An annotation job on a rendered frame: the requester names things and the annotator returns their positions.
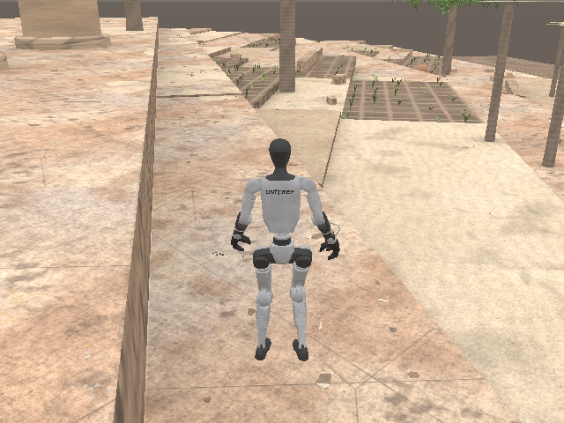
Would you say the right robot forearm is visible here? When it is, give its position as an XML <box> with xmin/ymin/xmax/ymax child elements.
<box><xmin>317</xmin><ymin>211</ymin><xmax>337</xmax><ymax>244</ymax></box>

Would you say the robot right upper arm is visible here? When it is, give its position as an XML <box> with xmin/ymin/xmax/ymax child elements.
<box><xmin>299</xmin><ymin>177</ymin><xmax>325</xmax><ymax>226</ymax></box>

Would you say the right robot hand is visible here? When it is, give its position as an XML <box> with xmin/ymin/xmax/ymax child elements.
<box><xmin>320</xmin><ymin>239</ymin><xmax>340</xmax><ymax>260</ymax></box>

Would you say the robot left upper arm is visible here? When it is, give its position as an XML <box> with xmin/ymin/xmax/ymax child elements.
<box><xmin>238</xmin><ymin>177</ymin><xmax>263</xmax><ymax>225</ymax></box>

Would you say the left robot hand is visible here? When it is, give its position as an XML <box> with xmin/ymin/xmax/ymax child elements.
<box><xmin>231</xmin><ymin>235</ymin><xmax>251</xmax><ymax>251</ymax></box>

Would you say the robot left foot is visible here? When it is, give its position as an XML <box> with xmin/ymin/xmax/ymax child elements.
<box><xmin>255</xmin><ymin>338</ymin><xmax>271</xmax><ymax>360</ymax></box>

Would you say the left robot forearm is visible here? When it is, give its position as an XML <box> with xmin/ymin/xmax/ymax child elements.
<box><xmin>233</xmin><ymin>212</ymin><xmax>248</xmax><ymax>240</ymax></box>

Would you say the robot left thigh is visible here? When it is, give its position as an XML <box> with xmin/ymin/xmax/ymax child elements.
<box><xmin>253</xmin><ymin>246</ymin><xmax>273</xmax><ymax>307</ymax></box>

